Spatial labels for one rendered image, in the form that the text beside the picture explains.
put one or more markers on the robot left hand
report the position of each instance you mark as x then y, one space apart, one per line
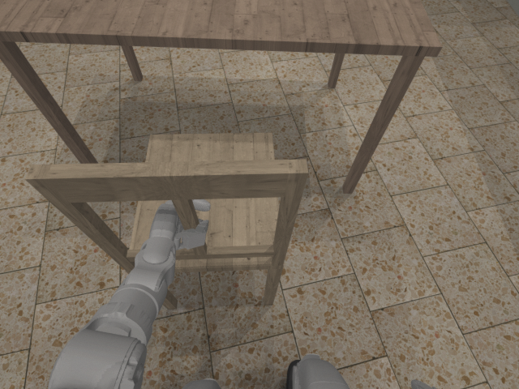
166 223

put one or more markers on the left robot upper arm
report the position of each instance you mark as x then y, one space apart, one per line
101 360

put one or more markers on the right robot thigh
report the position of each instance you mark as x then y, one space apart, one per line
317 374

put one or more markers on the right robot shin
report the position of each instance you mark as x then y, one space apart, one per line
311 355

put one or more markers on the chair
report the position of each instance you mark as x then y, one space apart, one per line
235 172

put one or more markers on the robot left forearm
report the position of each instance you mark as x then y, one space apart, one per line
136 303

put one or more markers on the table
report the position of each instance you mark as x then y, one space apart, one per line
379 27

